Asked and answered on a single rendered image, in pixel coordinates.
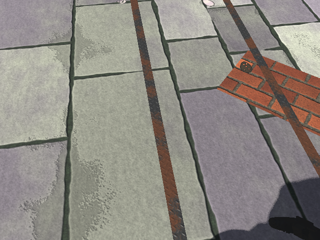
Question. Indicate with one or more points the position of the robot right hand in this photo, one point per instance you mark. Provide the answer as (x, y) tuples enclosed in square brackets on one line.
[(298, 226)]

